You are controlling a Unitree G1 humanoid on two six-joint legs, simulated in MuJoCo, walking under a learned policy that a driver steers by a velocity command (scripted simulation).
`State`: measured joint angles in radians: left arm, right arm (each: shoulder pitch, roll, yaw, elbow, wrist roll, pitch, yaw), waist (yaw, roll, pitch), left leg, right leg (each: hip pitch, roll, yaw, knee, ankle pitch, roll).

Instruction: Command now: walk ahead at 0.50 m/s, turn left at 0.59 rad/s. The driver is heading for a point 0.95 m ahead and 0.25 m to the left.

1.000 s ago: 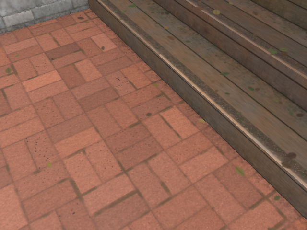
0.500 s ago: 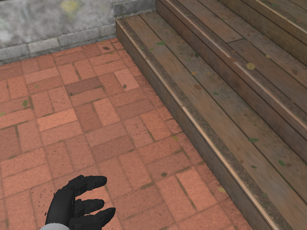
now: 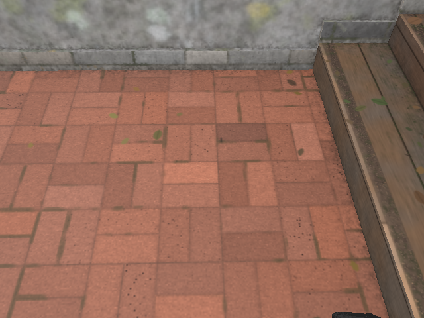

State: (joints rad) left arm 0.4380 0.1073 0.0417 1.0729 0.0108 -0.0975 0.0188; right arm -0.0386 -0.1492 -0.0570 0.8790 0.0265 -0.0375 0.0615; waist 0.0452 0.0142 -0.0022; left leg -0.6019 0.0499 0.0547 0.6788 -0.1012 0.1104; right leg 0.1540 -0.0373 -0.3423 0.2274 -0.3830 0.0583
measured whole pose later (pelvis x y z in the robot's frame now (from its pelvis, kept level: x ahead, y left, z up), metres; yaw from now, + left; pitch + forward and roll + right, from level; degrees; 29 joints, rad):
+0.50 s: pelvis +0.25 +0.03 +0.01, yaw +19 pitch +4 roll +0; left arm -0.08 0.23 0.05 0.75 -0.01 -0.13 0.00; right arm 0.36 -0.24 -0.11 0.81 0.03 -0.05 -0.03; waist -0.10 -0.03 -0.01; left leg -0.13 -0.13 -0.21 0.46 -0.37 0.07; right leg -0.52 0.01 0.08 0.47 -0.03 0.01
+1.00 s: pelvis +0.48 +0.13 +0.00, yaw +26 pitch +4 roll -2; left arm 0.38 0.28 0.07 0.91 -0.03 -0.07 -0.01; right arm 0.02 -0.23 -0.05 0.61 0.02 -0.07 0.02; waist 0.11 0.02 -0.01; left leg -0.48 0.03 0.01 0.51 -0.11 0.07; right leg -0.06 -0.02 -0.04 0.41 -0.40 0.02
